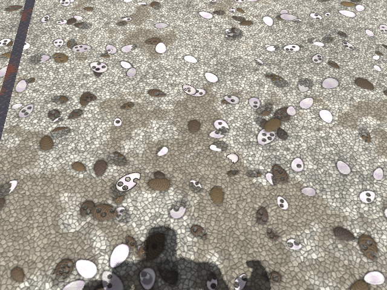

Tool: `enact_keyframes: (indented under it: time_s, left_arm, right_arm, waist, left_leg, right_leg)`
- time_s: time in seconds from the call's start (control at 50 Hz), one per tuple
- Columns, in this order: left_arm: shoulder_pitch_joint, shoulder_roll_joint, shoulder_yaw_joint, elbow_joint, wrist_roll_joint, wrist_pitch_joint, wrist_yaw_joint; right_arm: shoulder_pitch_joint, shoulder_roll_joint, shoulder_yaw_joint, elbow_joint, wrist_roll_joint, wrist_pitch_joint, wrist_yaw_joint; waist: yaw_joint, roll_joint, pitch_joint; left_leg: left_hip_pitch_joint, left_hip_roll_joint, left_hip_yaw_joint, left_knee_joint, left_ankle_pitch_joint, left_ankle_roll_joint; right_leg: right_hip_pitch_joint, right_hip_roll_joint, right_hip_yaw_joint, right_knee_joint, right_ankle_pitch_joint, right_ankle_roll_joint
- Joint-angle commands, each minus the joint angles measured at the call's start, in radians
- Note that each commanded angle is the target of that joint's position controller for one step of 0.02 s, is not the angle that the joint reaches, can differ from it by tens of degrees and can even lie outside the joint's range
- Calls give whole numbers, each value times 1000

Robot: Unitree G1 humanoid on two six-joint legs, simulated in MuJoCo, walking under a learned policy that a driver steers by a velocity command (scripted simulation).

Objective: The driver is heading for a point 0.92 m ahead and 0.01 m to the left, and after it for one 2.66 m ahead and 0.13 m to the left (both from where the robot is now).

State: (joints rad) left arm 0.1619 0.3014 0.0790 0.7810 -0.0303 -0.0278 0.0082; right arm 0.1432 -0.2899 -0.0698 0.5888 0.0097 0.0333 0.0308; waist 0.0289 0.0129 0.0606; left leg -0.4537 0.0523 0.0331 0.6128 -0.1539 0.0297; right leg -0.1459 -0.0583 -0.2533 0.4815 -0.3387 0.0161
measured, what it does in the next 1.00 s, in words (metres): steps on the spot: left foot, then right foot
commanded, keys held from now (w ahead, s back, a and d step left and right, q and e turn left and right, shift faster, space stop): q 0.26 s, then no key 0.56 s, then e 0.06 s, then w+e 0.12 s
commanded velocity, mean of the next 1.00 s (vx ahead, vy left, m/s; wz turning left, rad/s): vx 0.03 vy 0.00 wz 0.25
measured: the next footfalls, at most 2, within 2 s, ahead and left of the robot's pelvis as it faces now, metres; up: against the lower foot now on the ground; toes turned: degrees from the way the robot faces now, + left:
left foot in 0.02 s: +0.12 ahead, +0.11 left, +0.00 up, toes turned +3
right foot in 0.44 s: +0.12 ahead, -0.13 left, +0.00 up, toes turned +15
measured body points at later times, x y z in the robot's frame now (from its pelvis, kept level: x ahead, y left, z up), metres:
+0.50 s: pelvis +0.04 -0.02 +0.00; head +0.07 -0.03 +0.45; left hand +0.11 +0.28 -0.10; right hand +0.28 -0.24 -0.08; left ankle +0.07 +0.10 -0.72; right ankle +0.08 -0.14 -0.73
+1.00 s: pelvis +0.04 -0.01 +0.00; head +0.04 +0.00 +0.45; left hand +0.09 +0.28 -0.12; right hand +0.22 -0.23 -0.10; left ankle -0.01 +0.11 -0.73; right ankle +0.06 -0.13 -0.71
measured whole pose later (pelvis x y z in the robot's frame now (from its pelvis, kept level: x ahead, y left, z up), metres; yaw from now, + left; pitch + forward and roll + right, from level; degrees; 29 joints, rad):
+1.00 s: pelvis +0.04 -0.01 +0.00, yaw +12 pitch -1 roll +0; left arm 0.21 0.28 0.04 0.81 -0.02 0.00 0.00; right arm 0.24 -0.23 -0.04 0.66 -0.01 0.00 -0.03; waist 0.01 -0.01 0.00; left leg -0.21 0.00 0.00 0.57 -0.35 0.01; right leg -0.35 -0.01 0.02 0.79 -0.44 -0.01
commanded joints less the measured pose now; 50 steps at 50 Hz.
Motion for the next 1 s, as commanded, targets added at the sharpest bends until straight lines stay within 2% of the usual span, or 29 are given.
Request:
enact_keyframes:
  time_s: [0.02, 0.04, 0.06, 0.08, 0.1, 0.12, 0.18, 0.28, 0.36, 0.42, 0.44, 0.46, 0.48, 0.5, 0.52, 0.56, 0.62, 0.64, 0.7, 0.72, 0.74, 0.76, 0.78, 0.8, 0.88, 0.9, 0.94, 0.96, 1.0]
  left_arm:
    - [25, 113, 27, -62, 22, -2, 1]
    - [34, 58, 1, -105, 66, -3, -1]
    - [-16, 109, 13, -94, 43, 0, -8]
    - [-54, 126, 16, -105, 16, 5, -8]
    - [-54, 119, 17, -95, 22, 10, 1]
    - [-63, 123, 20, -92, 33, 17, 11]
    - [-29, 95, 14, -76, 33, 28, 12]
    - [-53, 70, 1, -77, 29, 30, 12]
    - [-53, 79, 4, -84, 24, 25, -3]
    - [5, 60, 2, -73, 33, 11, -19]
    - [21, 98, 7, -79, 53, 8, -18]
    - [-11, 180, 21, -88, 66, 11, -12]
    - [-34, 144, 12, -91, 82, 8, -11]
    - [-66, 117, 3, -108, 77, 0, -7]
    - [-73, 116, 4, -105, 62, -3, -2]
    - [-73, 107, 0, -98, 36, -7, 4]
    - [-65, 81, -7, -83, 33, 11, 2]
    - [-43, 84, -6, -77, 34, 18, 1]
    - [-14, 90, -8, -62, 17, 29, 0]
    - [17, 81, -12, -54, 17, 22, -2]
    - [29, 65, -20, -56, 37, 7, -9]
    - [66, 49, -23, -51, 47, -7, -16]
    - [11, 64, -25, -42, 52, -10, -17]
    - [-27, 68, -23, -43, 49, -7, -17]
    - [-38, 65, -24, -33, 32, 16, -6]
    - [-34, 63, -24, -31, 29, 18, -3]
    - [-53, 55, -22, -45, 15, 18, 0]
    - [-78, 64, -16, -64, 7, 12, -3]
    - [-134, 72, -5, -108, -10, 1, -10]
  right_arm:
    - [183, -254, -92, -56, -9, -11, -30]
    - [163, -326, -92, -91, -30, -18, -38]
    - [181, -252, -72, -93, -29, -34, -24]
    - [136, -225, -61, -88, -22, -45, -19]
    - [90, -195, -56, -83, -3, -47, -23]
    - [46, -174, -47, -91, 6, -39, -30]
    - [-3, -177, -44, -108, -15, -28, -45]
    - [9, -191, -52, -102, -10, -18, -61]
    - [14, -168, -39, -94, -16, -10, -52]
    - [5, -137, -23, -85, -6, -3, -51]
    - [39, -105, -13, -77, -12, -6, -52]
    - [86, -69, -3, -85, -24, -14, -50]
    - [34, -120, -18, -100, -25, -23, -53]
    - [5, -167, -35, -94, -19, -24, -57]
    - [9, -169, -43, -78, -13, -19, -59]
    - [37, -126, -37, -51, -15, -5, -63]
    - [27, -32, -1, -40, -10, -5, -55]
    - [7, -23, 3, -41, -6, -7, -53]
    - [48, -42, -4, -6, 1, -5, -51]
    - [45, -67, -6, -7, -9, -5, -53]
    - [47, -119, -13, -20, -19, -3, -61]
    - [38, -154, -24, 0, -23, -1, -60]
    - [33, -96, -15, -6, -27, -5, -49]
    - [31, -65, -4, 1, -35, -10, -44]
    - [50, -75, -3, 17, -37, -34, -51]
    - [73, -88, -9, 22, -35, -33, -57]
    - [125, -134, -24, 21, -26, -29, -68]
    - [154, -166, -34, 27, -18, -32, -73]
    - [201, -168, -36, 49, -16, -63, -79]
  waist:
    - [-82, 155, -208]
    - [-36, 333, -271]
    - [-100, 178, -370]
    - [-83, 123, -298]
    - [-56, 59, -240]
    - [-39, 56, -205]
    - [-2, 94, -207]
    - [-29, 125, -212]
    - [-50, 157, -194]
    - [-10, 140, -174]
    - [-21, 68, -171]
    - [-88, -153, -141]
    - [-56, -263, -110]
    - [-39, -220, -85]
    - [-39, -186, -83]
    - [-41, -150, -86]
    - [-31, -168, -117]
    - [-12, -188, -128]
    - [-28, -187, -138]
    - [-18, -159, -144]
    - [0, -67, -170]
    - [45, 80, -178]
    - [-4, 65, -162]
    - [-13, 47, -128]
    - [-21, 58, -51]
    - [-29, 71, -64]
    - [-66, 156, -29]
    - [-83, 205, 18]
    - [-102, 188, 97]
  left_leg:
    - [391, 96, -202, -166, 553, 127]
    - [558, 331, -581, -167, 764, 360]
    - [547, 335, -596, -209, 652, 392]
    - [488, 289, -497, -222, 541, 339]
    - [429, 227, -425, -228, 412, 269]
    - [361, 192, -387, -241, 344, 232]
    - [248, 131, -333, -259, 346, 217]
    - [226, 118, -383, -256, 138, 210]
    - [205, 121, -438, -237, 54, 196]
    - [157, 73, -425, -180, 20, 134]
    - [98, 21, -380, -111, -72, 75]
    - [-5, -119, -219, 25, -252, 7]
    - [6, -123, -166, 140, -387, -34]
    - [7, -99, -182, 260, -397, -54]
    - [-23, -105, -181, 336, -385, -70]
    - [-51, -87, -195, 391, -351, -100]
    - [55, -58, -102, 187, -325, -119]
    - [89, -58, -80, 108, -314, -120]
    - [240, -72, -42, -237, -48, -94]
    - [318, -45, -86, -276, 50, -71]
    - [408, 34, -162, -225, 267, -42]
    - [378, 45, -165, -148, 228, 8]
    - [306, 27, -165, -163, 96, 24]
    - [267, 21, -169, -182, 28, 18]
    - [232, -1, -134, -185, -29, -12]
    - [245, 2, -136, -200, -138, -3]
    - [255, 96, -263, -304, -507, 73]
    - [250, 200, -386, -384, -639, 137]
    - [281, 330, -548, -455, -623, 218]
  right_leg:
    - [-145, -97, 33, 393, 344, -26]
    - [-463, 71, 109, 710, -366, 53]
    - [-496, 66, 305, 816, -368, 48]
    - [-527, 42, 320, 820, -288, 32]
    - [-533, 16, 324, 758, -207, 25]
    - [-512, 4, 327, 692, -150, 28]
    - [-387, 46, 302, 579, -64, 49]
    - [-313, 68, 322, 357, -18, 61]
    - [-239, 66, 306, 245, -25, 40]
    - [-83, 66, 273, -27, 134, -10]
    - [-11, -33, 363, -92, 194, -48]
    - [0, -199, 553, -142, 298, -147]
    - [-124, -306, 688, -205, 300, -270]
    - [-130, -291, 671, -208, 301, -287]
    - [-97, -257, 624, -189, 327, -268]
    - [-32, -217, 549, -146, 444, -240]
    - [5, -136, 424, -94, 582, -206]
    - [24, -131, 418, -80, 611, -208]
    - [28, -116, 418, -45, 569, -179]
    - [-11, -109, 425, -52, 490, -138]
    - [-77, -79, 394, -26, 387, -86]
    - [-84, -5, 313, -46, 238, -35]
    - [-43, 15, 282, -24, 175, 0]
    - [-45, 19, 275, -15, 163, 11]
    - [-105, 19, 298, 2, 201, -10]
    - [-130, 44, 278, 32, 116, -13]
    - [-270, 103, 213, 188, -96, -17]
    - [-368, 90, 204, 315, -138, -26]
    - [-574, 5, 313, 546, -222, -59]
Keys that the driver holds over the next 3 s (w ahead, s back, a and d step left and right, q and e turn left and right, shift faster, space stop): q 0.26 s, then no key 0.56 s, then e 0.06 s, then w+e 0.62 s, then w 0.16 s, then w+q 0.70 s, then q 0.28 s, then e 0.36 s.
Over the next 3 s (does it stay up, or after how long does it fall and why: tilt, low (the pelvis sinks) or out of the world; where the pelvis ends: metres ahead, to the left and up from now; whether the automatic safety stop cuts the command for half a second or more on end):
stays up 0.89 -0.04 0.00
